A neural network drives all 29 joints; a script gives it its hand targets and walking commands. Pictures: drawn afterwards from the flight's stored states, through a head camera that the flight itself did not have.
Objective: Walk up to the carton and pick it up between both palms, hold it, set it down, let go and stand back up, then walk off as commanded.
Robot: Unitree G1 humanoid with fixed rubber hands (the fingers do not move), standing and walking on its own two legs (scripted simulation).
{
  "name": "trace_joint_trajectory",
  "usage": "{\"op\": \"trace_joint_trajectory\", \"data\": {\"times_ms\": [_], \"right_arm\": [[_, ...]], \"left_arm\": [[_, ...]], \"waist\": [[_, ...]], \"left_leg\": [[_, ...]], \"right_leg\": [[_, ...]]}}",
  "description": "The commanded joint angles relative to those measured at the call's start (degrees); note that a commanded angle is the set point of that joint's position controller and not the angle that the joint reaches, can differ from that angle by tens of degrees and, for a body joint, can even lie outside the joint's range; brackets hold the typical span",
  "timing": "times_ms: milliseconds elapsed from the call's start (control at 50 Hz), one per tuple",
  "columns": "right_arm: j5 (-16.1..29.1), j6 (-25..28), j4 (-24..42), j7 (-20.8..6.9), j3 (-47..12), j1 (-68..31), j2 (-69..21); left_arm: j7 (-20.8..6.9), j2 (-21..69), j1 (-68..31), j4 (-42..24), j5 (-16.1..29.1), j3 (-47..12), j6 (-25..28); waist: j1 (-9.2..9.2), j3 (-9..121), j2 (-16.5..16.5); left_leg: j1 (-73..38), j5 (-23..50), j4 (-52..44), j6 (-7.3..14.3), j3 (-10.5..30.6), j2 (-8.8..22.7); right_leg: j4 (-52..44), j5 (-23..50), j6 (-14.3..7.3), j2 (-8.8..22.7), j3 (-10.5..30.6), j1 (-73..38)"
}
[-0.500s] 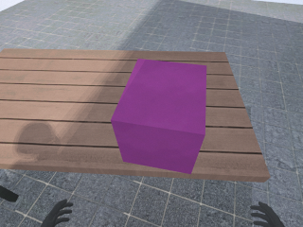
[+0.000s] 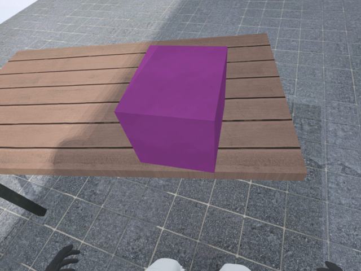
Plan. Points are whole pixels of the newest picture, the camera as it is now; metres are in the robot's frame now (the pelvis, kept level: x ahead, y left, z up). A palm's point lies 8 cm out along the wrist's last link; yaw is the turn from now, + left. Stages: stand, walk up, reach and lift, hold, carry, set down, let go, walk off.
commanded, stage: walk off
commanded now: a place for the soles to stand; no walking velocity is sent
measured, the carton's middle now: (181, 107) +0.54 +0.03 +0.01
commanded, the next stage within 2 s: stand in 1.46 s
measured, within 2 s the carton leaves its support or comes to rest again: neither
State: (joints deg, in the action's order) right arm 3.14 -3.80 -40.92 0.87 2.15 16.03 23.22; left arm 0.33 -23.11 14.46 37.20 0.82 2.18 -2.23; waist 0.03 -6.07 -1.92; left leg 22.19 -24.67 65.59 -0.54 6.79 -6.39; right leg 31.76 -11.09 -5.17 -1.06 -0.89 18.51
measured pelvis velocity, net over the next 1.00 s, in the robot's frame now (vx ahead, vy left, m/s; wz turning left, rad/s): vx -0.15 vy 0.01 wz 0.01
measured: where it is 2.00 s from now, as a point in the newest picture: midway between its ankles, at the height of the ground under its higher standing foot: outside the picture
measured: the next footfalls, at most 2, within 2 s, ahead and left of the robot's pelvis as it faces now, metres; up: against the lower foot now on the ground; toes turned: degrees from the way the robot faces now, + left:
left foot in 0.28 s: -0.03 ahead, +0.14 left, +0.00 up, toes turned -5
right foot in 0.58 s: -0.11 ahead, -0.10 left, +0.00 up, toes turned +5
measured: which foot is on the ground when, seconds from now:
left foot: up 0.00-0.26, down 0.28-0.58, up 0.60-0.90, down 0.92-1.00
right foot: down 0.00-0.28, up 0.30-0.56, down 0.58-1.00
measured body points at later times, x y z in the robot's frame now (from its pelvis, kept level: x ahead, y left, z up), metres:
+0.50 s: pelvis -0.13 +0.01 -0.02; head -0.11 +0.02 +0.43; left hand -0.02 +0.33 -0.11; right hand -0.03 -0.31 -0.11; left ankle -0.07 +0.14 -0.73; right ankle -0.15 -0.09 -0.68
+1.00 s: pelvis -0.15 +0.01 -0.01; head -0.10 +0.00 +0.43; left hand -0.05 +0.34 -0.09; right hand -0.05 -0.30 -0.13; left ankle -0.14 +0.15 -0.73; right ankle -0.16 -0.10 -0.73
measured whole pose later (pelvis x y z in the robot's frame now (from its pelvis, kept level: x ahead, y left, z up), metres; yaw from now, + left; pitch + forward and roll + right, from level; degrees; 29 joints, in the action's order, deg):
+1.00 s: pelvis -0.15 +0.01 -0.01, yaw +1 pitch -1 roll +1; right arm 3.1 -0.7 -40.5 -0.3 2.8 15.7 22.9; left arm 0.7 -23.6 16.2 39.5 0.8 3.6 1.2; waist -0.1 -6.6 -1.5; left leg 17.3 -18.9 37.3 0.8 5.6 -2.6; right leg 39.2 -23.8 -1.0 -1.7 4.0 16.3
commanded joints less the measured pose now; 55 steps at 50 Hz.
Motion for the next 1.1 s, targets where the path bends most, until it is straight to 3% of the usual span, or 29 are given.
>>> {"op": "trace_joint_trajectory", "data": {"times_ms": [0,160,220,240,260,280,300,320,340,360,380,460,520,540,560,580,600,620,700,760,800,860,900,920,940,960,1020,1040,1080], "right_arm": [[-3.8,-0.1,1.8,0.2,4.4,4.2,10.0],[-4.4,0.2,-0.7,-0.6,4.9,12.0,9.1],[-4.8,0.9,-1.6,-0.7,5.1,14.6,9.4],[-5.3,1.1,-1.8,-0.6,5.6,15.6,9.9],[-6.2,1.0,-0.6,-0.5,5.6,13.7,11.0],[-7.2,1.7,2.2,-0.1,5.8,10.2,15.2],[-6.2,2.0,5.6,0.2,6.2,4.7,20.2],[-6.1,2.5,7.2,0.7,5.8,-2.4,19.1],[-6.3,2.7,8.5,0.8,4.7,-8.4,15.9],[-6.4,2.8,8.7,0.6,4.3,-9.1,13.6],[-6.2,2.8,9.3,0.3,4.3,-7.2,11.9],[-6.2,2.6,7.6,-0.1,4.8,-3.3,12.7],[-6.7,1.8,5.9,-1.1,5.9,-2.3,13.9],[-6.9,1.4,5.4,-1.3,5.6,-0.2,12.5],[-6.7,1.2,4.5,-1.2,5.4,1.9,10.1],[-6.3,1.1,7.2,-1.4,5.6,-2.5,9.6],[-6.0,1.5,4.9,-0.5,6.2,-3.6,12.1],[-5.6,1.6,4.4,-0.7,6.0,-3.3,11.7],[-4.8,2.2,3.5,-1.4,4.3,-1.1,9.0],[-4.4,2.7,4.1,-1.4,4.0,-1.6,8.9],[-4.6,2.8,3.4,-1.3,4.1,-1.2,8.4],[-5.4,3.9,1.7,-0.9,4.6,2.7,8.4],[-6.5,5.1,1.9,-0.6,4.9,3.3,10.7],[-6.2,5.9,2.7,-0.6,4.5,0.7,12.5],[-5.5,5.9,2.4,-0.8,4.3,-2.1,13.2],[-5.5,5.8,2.8,-0.9,3.7,-3.0,12.5],[-4.8,5.4,2.2,-1.4,3.3,-3.8,10.0],[-4.3,5.4,2.2,-1.2,3.4,-2.1,9.9],[-4.5,5.3,1.2,-1.1,3.6,-1.6,10.0]], "left_arm": [[1.0,-11.8,-2.6,-3.8,-2.7,6.0,1.0],[0.3,-12.5,-5.6,-3.3,-3.1,6.5,-0.4],[0.1,-12.3,-6.8,-2.6,-2.5,6.2,-1.1],[0.2,-11.6,-6.9,-2.2,-2.5,6.0,-1.2],[0.4,-10.0,-4.8,-1.9,-2.0,5.5,-1.2],[0.5,-7.9,-4.1,-2.1,-2.1,5.4,-1.4],[1.2,-11.2,-7.6,-3.6,-1.5,6.2,-1.5],[1.1,-12.1,-6.8,-2.6,-1.2,6.4,-1.1],[1.1,-12.7,-2.0,-1.2,-0.8,6.3,-0.8],[0.9,-12.4,0.9,0.0,-0.7,6.4,-0.6],[0.7,-12.4,2.0,0.7,-1.2,6.5,-0.1],[0.1,-12.5,2.0,0.7,-1.3,5.8,1.1],[0.5,-10.7,5.1,2.2,-1.6,5.2,2.5],[0.8,-10.7,5.9,2.4,-1.9,5.4,3.2],[1.2,-11.8,6.0,2.2,-2.2,5.5,3.7],[1.4,-19.2,6.3,1.0,-3.8,7.3,4.4],[1.7,-19.2,3.0,0.5,-3.3,6.9,4.5],[1.9,-16.9,0.7,0.1,-3.1,6.6,5.0],[1.3,-13.0,2.2,0.9,-2.8,5.3,5.4],[1.0,-14.1,4.0,0.7,-2.5,5.5,5.1],[1.1,-13.9,3.7,1.0,-2.7,5.3,4.9],[1.0,-13.2,0.7,1.2,-2.0,4.5,4.5],[1.2,-9.9,0.9,1.9,-1.3,3.5,4.8],[1.0,-8.2,1.9,1.7,-0.4,2.8,4.6],[1.2,-9.5,2.2,2.5,0.0,3.2,4.4],[1.0,-9.9,2.1,2.5,-0.2,3.2,4.7],[0.5,-12.9,1.4,3.8,-1.1,3.9,6.0],[0.5,-14.7,0.2,3.4,-1.7,4.4,6.4],[0.5,-13.5,-1.4,2.8,-1.5,3.9,6.2]], "waist": [[1.73,4.9,9.3],[-0.07,4.4,13.3],[-1.60,4.0,10.9],[-2.41,4.1,8.1],[-2.16,4.1,0.2],[-1.62,2.9,-10.0],[-3.23,-1.7,-11.0],[-0.24,-5.9,-5.4],[3.66,-6.5,-2.7],[4.11,-4.6,-3.2],[2.60,-2.8,-4.5],[-1.04,-1.3,-10.5],[0.01,1.8,-10.9],[0.08,1.3,-6.6],[-0.42,-0.3,2.3],[1.12,-0.9,12.2],[0.84,-2.0,4.6],[-0.06,-2.7,3.4],[-0.09,3.2,8.8],[0.99,7.2,13.6],[1.16,6.8,13.1],[-1.78,8.1,9.8],[-1.31,10.8,2.3],[0.59,11.3,-4.3],[1.23,9.2,-4.3],[1.89,6.8,-4.0],[1.40,8.9,-1.2],[0.39,11.1,2.4],[-0.32,11.0,0.4]], "left_leg": [[5.1,-4.5,-3.9,0.8,1.3,0.1],[-3.8,-5.2,-19.7,3.1,-4.9,3.3],[-9.2,0.9,-31.5,5.5,-6.4,4.7],[-11.0,3.3,-34.2,6.9,-4.0,6.0],[-8.5,-0.7,-38.1,10.2,4.5,9.6],[-0.8,-4.8,-46.4,14.7,22.8,20.5],[12.6,-11.0,-53.0,19.7,33.7,26.5],[19.8,-8.4,-52.6,19.1,31.3,24.0],[17.9,-3.3,-50.1,16.4,22.0,20.1],[12.2,0.9,-47.2,14.1,16.3,17.2],[5.4,5.1,-45.0,13.7,14.5,16.2],[-1.2,-8.3,-44.9,13.9,15.7,16.8],[1.0,-6.5,-40.2,11.5,10.5,16.4],[6.1,-7.0,-34.6,9.0,6.7,13.0],[10.3,-6.9,-23.2,5.9,2.6,8.5],[17.0,-6.9,-12.4,2.3,-1.0,1.1],[11.9,-5.5,-6.8,2.0,5.6,3.5],[10.9,-1.6,-4.0,2.2,5.8,3.3],[7.6,1.2,-12.1,2.1,-0.2,5.0],[5.2,-2.1,-20.0,2.5,-2.8,5.4],[2.1,-2.8,-24.5,3.0,-4.0,6.0],[-11.1,5.6,-36.4,4.6,-3.8,6.2],[-17.9,19.4,-39.4,7.2,7.4,11.7],[-15.9,25.5,-41.6,11.1,18.9,20.1],[-11.7,24.0,-41.7,14.6,20.9,22.3],[-9.8,26.6,-39.8,14.8,17.5,20.4],[-6.3,23.7,-34.4,6.6,4.3,11.0],[-6.7,23.2,-32.4,5.6,2.7,9.4],[-9.4,20.7,-33.4,5.6,2.3,9.7]], "right_leg": [[-12.3,1.2,-5.0,14.0,17.3,-10.4],[-16.8,-19.5,-6.6,14.2,17.0,0.4],[-13.6,-21.7,-3.2,12.1,13.5,5.9],[-8.2,-22.9,-1.6,10.3,12.0,8.7],[4.1,-26.1,0.8,5.3,8.0,11.4],[26.5,-22.3,3.7,-5.1,1.4,13.9],[39.0,-23.4,3.9,-7.6,8.0,12.5],[46.9,-19.6,3.4,-9.2,12.8,7.9],[50.4,-15.0,3.8,-9.0,11.7,8.0],[50.9,-12.9,4.6,-8.6,10.9,8.2],[49.1,-13.8,5.0,-8.0,10.6,10.1],[28.4,-18.9,4.8,-3.3,7.2,7.5],[2.0,-20.7,3.0,0.8,2.6,-5.8],[-5.1,-17.5,3.3,0.9,4.9,-10.9],[-11.9,-22.1,2.9,4.0,15.7,-12.5],[-17.9,-23.9,-1.4,19.5,40.0,-5.5],[-15.8,-19.3,-3.1,20.4,37.9,0.3],[-13.4,-14.1,-2.7,16.8,32.8,1.0],[-7.7,1.9,-0.2,10.0,19.8,-9.4],[-5.6,8.2,-0.7,10.3,18.9,-13.9],[-4.8,9.3,-2.1,11.3,18.5,-12.0],[-0.7,9.0,-2.4,10.4,15.6,-3.3],[8.3,7.6,1.0,5.7,9.9,1.0],[11.9,-6.7,3.6,0.9,6.3,4.4],[11.4,-17.6,3.6,-0.3,3.5,2.3],[7.6,-16.8,3.1,0.6,3.6,1.0],[-4.3,0.9,0.5,4.8,11.0,-7.7],[-2.9,6.8,-1.5,7.6,14.3,-9.4],[-0.7,6.5,-2.2,7.6,12.9,-5.0]]}}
